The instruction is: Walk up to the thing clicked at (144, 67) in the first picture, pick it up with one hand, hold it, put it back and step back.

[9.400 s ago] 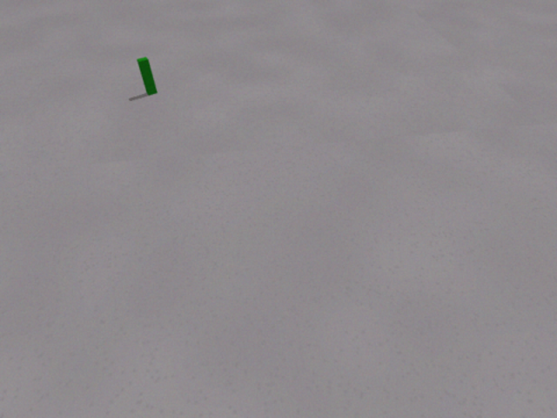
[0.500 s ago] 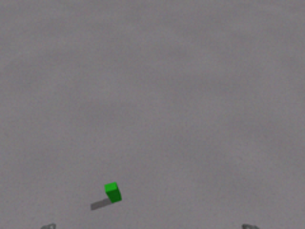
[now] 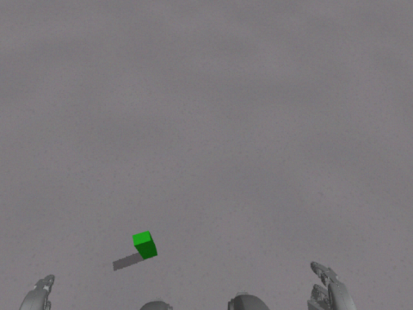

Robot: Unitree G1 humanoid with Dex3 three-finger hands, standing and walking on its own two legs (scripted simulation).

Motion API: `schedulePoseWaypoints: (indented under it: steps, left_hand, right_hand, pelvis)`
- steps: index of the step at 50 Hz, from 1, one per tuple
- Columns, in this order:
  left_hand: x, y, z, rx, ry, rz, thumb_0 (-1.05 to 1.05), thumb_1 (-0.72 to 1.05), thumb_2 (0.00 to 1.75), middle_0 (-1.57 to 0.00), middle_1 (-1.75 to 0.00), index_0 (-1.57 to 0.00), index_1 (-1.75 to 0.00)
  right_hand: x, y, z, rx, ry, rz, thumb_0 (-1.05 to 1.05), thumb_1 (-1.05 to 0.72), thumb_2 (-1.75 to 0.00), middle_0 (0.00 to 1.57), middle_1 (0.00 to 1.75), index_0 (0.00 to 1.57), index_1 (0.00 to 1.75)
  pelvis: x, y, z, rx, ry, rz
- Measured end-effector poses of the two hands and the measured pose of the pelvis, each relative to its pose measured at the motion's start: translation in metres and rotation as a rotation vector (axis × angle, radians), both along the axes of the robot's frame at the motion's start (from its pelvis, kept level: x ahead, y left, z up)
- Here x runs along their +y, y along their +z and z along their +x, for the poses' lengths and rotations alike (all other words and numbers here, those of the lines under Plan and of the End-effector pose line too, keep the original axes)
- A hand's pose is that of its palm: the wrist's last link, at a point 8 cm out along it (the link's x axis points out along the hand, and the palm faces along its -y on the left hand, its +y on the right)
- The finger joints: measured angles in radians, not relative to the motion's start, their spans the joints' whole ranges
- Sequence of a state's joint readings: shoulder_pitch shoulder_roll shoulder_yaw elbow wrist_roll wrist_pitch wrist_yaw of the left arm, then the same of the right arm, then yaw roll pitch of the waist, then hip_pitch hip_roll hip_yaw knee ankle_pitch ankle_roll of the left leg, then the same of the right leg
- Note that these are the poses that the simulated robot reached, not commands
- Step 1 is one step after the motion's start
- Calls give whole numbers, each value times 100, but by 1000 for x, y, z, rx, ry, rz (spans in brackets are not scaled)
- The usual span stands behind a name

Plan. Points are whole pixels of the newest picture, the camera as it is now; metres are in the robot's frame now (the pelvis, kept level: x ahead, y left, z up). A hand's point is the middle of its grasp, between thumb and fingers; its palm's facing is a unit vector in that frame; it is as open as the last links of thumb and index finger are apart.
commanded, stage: go down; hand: left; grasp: from the side
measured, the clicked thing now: (146, 246) +0.40 +0.20 -0.61
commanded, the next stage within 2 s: none
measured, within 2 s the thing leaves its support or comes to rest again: neither
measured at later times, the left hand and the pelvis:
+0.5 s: hand out of the picture +0.15 +0.28 -0.15, palm faces +0.10 -0.95 -0.30, open 17.4 cm; pelvis +0.00 +0.00 -0.04, yaw +1 degrees
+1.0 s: hand (57, 274) +0.24 +0.35 -0.23, palm faces +0.17 -0.97 -0.18, open 17.6 cm; pelvis -0.05 +0.00 -0.17, yaw -1 degrees
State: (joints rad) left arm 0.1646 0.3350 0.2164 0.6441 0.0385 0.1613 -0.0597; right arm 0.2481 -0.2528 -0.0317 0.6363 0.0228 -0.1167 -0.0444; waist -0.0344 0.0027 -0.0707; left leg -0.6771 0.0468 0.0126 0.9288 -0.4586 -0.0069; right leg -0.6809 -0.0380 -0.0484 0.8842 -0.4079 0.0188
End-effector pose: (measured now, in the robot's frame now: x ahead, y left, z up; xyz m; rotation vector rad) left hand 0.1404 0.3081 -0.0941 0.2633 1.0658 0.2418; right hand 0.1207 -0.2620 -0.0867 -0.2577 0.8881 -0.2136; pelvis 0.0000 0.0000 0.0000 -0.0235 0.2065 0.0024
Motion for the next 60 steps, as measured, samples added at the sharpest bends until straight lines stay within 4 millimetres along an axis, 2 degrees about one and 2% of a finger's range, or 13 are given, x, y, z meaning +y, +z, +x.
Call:
schedulePoseWaypoints:
  steps: [7, 13, 25, 29, 34, 43, 52, 60]
  left_hand:
    - [3, -2, -4, 2, 7, 1, -1, -51, 1, -11, -6, -11, -6]
    - [7, -6, -7, 6, 20, -2, -1, -55, 1, -12, -6, -11, -6]
    - [17, -19, -10, -50, 21, -19, -1, -55, 1, -11, -4, -11, -5]
    - [26, -30, -8, -83, 28, -24, -1, -53, 1, -11, -3, -10, -4]
    - [46, -53, 10, -199, 33, -35, -1, -52, 1, -11, -2, -10, -2]
    - [75, -90, 63, -426, -28, -68, -1, -57, 1, -10, -2, -10, -2]
    - [92, -120, 79, -527, -35, -91, -1, -57, 0, -9, -2, -9, -2]
    - [106, -138, 96, -626, -55, -91, -1, -56, 0, -9, -3, -9, -3]
  right_hand:
    - [8, 0, 24, -89, 32, -18, 1, -90, -89, 21, 30, 20, 30]
    - [14, -4, 35, -133, 50, -25, 1, -89, -89, 21, 30, 20, 30]
    - [14, -25, 30, -131, 63, -38, 1, -91, -90, 21, 30, 21, 30]
    - [11, -35, 27, -125, 76, -48, 1, -92, -90, 21, 30, 21, 30]
    - [5, -61, 23, -111, 114, -73, 1, -94, -90, 21, 30, 21, 30]
    - [-6, -128, 8, -30, 139, -101, 1, -93, -90, 21, 30, 21, 30]
    - [-11, -182, -19, 83, 153, -103, 1, -92, -90, 21, 30, 21, 30]
    - [-18, -219, -35, 138, 171, -123, 1, -92, -90, 21, 30, 21, 30]
  pelvis:
    - [0, -11, 1, 23, 8, -9]
    - [0, -20, 2, 47, 15, -16]
    - [-1, -40, -4, 98, 15, -21]
    - [-2, -50, -9, 121, 13, -21]
    - [-2, -77, -21, 176, 12, -19]
    - [-3, -135, -41, 271, 5, -22]
    - [-5, -174, -54, 329, 0, -25]
    - [-7, -209, -66, 358, -2, -32]
